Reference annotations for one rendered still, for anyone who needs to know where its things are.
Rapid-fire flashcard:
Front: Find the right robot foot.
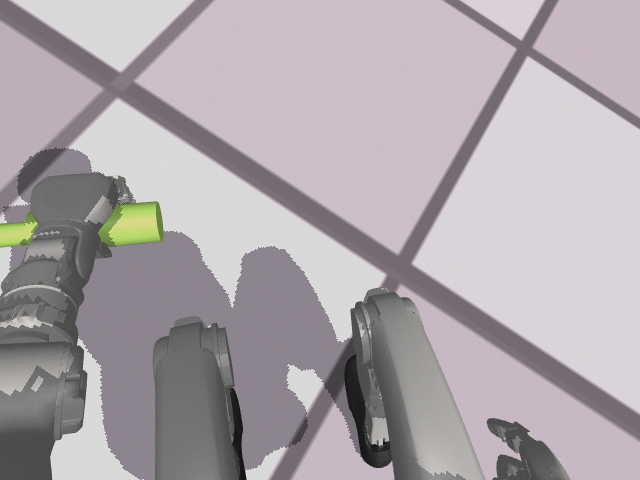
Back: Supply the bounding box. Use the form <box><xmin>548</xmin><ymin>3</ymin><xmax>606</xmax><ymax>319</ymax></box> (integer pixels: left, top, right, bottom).
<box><xmin>344</xmin><ymin>355</ymin><xmax>392</xmax><ymax>468</ymax></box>

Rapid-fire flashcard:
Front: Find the left robot foot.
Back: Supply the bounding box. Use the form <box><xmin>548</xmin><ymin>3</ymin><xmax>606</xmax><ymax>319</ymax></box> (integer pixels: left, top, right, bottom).
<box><xmin>230</xmin><ymin>388</ymin><xmax>246</xmax><ymax>480</ymax></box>

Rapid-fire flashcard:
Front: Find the bottle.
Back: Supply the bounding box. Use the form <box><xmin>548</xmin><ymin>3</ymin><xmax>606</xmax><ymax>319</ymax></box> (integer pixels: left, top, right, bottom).
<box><xmin>0</xmin><ymin>201</ymin><xmax>163</xmax><ymax>248</ymax></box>

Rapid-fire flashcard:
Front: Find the left robot hand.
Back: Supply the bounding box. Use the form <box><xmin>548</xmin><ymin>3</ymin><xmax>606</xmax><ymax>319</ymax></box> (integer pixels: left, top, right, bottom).
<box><xmin>30</xmin><ymin>173</ymin><xmax>132</xmax><ymax>259</ymax></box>

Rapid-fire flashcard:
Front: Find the left robot arm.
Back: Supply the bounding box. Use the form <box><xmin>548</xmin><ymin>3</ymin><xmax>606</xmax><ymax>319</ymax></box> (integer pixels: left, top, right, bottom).
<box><xmin>0</xmin><ymin>220</ymin><xmax>98</xmax><ymax>480</ymax></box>

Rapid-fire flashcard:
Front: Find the right robot hand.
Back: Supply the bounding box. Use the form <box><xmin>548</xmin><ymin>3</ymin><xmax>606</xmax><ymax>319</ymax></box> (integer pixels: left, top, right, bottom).
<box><xmin>487</xmin><ymin>418</ymin><xmax>571</xmax><ymax>480</ymax></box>

